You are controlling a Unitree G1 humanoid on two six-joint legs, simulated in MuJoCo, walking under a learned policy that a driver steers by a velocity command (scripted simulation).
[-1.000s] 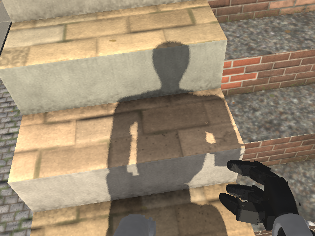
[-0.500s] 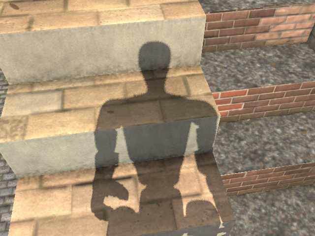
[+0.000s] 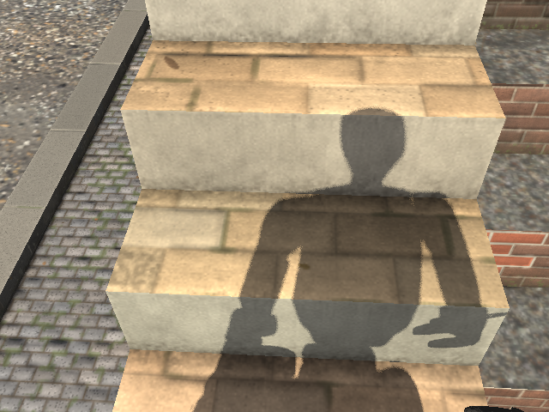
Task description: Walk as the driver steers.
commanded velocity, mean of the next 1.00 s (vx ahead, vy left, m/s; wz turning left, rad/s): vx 0.22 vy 0.00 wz -0.05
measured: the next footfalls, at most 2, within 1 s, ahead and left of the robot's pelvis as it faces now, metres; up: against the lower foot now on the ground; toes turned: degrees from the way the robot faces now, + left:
right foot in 0.42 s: +0.15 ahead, -0.07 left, +0.00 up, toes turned +10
left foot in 0.92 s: +0.18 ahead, +0.12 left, +0.00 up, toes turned -7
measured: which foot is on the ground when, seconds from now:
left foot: down 0.00-0.44, up 0.46-0.90, down 0.92-1.00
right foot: up 0.00-0.40, down 0.42-0.96, up 0.98-1.00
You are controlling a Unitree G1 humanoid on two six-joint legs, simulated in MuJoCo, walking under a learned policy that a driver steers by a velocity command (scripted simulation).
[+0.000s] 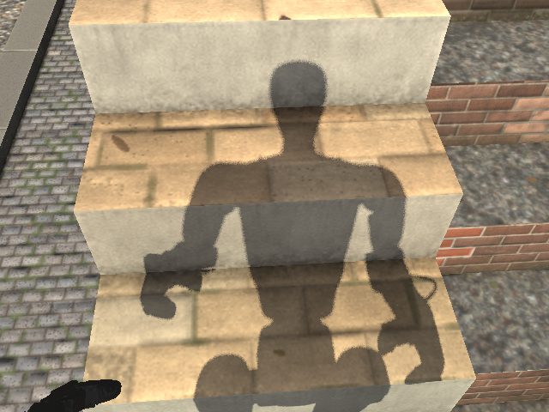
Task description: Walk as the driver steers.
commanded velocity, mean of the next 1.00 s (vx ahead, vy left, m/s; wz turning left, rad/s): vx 0.08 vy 0.00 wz -0.22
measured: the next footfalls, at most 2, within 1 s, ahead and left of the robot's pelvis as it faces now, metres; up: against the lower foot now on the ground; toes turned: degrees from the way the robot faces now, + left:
right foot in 0.30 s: +0.03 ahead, -0.11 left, +0.00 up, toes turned -11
left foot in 0.56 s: +0.01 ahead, +0.10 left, +0.00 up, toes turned -7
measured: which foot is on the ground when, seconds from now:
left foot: down 0.00-0.30, up 0.32-0.54, down 0.56-1.00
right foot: up 0.00-0.28, down 0.30-1.00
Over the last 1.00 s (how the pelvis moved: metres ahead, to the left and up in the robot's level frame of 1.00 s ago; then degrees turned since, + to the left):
0.13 0.03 0.14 -7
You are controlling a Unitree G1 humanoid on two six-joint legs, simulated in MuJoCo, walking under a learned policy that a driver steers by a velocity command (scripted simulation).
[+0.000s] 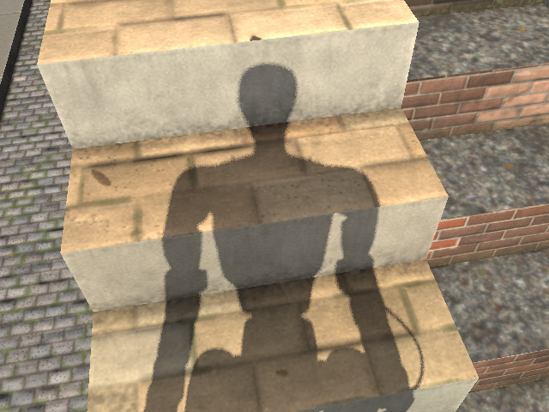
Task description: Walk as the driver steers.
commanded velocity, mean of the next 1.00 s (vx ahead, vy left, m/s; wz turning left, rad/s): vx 0.28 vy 0.00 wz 0.00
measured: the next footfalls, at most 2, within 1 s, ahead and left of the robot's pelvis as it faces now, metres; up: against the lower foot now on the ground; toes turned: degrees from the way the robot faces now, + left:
left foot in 0.44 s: +0.23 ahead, +0.21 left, +0.20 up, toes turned +2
right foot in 0.88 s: +0.05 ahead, -0.05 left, +0.15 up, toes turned -6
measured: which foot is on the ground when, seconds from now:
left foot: down 0.00-0.12, up 0.14-0.42, down 0.44-0.90, up 0.92-1.00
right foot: down 0.00-0.44, up 0.46-0.86, down 0.88-1.00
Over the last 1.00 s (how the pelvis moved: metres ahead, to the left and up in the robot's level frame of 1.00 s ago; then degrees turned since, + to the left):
0.03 0.03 0.02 -10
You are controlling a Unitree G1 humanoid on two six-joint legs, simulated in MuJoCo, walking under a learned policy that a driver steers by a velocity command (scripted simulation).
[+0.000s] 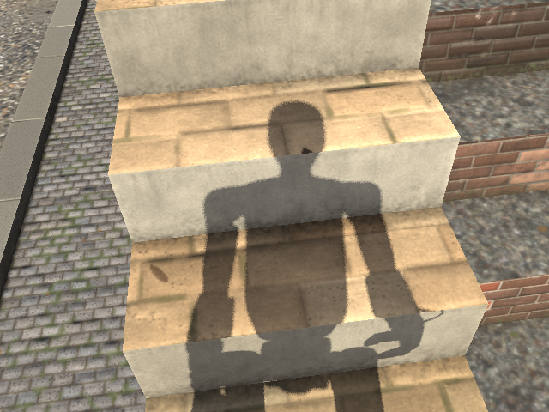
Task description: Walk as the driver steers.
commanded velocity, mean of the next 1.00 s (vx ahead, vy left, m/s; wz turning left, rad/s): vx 0.45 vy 0.00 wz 0.00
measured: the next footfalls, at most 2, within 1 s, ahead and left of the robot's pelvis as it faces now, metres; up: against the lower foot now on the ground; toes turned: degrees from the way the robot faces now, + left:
left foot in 0.02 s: +0.09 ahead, +0.09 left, +0.04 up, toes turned -1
right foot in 0.32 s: -0.10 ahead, -0.14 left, -0.15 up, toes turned -7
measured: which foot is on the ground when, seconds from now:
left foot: up 0.00-0.00, down 0.02-0.28, up 0.30-0.80, down 0.82-1.00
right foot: down 0.00-0.08, up 0.10-0.30, down 0.32-0.86, up 0.88-1.00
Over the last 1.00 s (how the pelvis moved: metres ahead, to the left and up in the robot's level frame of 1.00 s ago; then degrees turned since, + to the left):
0.08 0.05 0.13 2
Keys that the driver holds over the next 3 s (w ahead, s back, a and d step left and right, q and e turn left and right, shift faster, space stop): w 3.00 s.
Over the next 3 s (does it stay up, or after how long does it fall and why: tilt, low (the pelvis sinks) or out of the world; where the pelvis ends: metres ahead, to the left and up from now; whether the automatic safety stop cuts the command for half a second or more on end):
stays up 0.45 0.02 0.25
